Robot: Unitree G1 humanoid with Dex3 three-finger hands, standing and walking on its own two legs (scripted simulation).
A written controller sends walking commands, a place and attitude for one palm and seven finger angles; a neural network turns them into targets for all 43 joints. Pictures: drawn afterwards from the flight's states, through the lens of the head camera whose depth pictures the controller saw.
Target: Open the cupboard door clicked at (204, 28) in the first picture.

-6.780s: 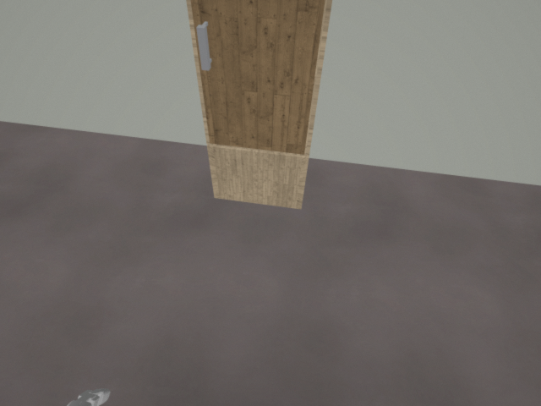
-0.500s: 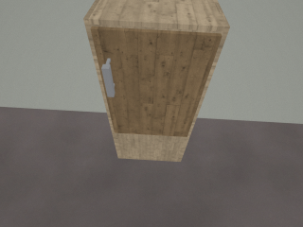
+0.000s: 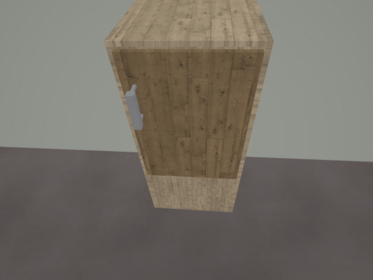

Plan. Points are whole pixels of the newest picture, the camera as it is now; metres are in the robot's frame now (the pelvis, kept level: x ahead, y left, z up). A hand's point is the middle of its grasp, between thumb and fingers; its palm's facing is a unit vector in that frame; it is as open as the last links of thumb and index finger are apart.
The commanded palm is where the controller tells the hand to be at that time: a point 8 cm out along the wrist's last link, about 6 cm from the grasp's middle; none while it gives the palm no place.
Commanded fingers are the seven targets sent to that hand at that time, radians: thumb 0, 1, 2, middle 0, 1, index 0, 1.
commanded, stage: shuffle to correct the standing spot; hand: left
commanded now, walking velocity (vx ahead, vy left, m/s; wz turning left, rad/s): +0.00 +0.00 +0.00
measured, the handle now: (136, 107) +0.60 +0.19 +0.03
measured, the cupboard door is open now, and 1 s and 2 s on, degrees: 0 0 0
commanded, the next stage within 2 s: come to a stop and stand still in 0.34 s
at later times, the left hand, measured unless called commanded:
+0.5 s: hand out of the picture +0.04 +0.19 -0.17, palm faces +0.02 -0.98 -0.20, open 7.3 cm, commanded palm none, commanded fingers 0.00 0.90 0.90 -0.20 -0.30 -0.20 -0.30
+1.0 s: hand out of the picture +0.06 +0.20 -0.17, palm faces +0.07 -0.97 -0.22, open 7.3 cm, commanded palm none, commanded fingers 0.00 0.90 0.90 -0.20 -0.30 -0.20 -0.30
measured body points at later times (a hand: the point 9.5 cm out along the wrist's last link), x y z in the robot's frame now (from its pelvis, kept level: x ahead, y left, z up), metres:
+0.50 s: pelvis +0.03 +0.01 +0.00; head +0.05 -0.01 +0.45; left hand +0.04 +0.24 -0.15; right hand -0.07 -0.18 -0.16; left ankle -0.06 +0.15 -0.73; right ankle +0.04 -0.07 -0.71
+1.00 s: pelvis +0.04 +0.02 +0.00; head +0.05 +0.01 +0.45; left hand +0.06 +0.25 -0.15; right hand +0.11 -0.21 -0.15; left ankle +0.06 +0.13 -0.73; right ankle +0.06 -0.08 -0.73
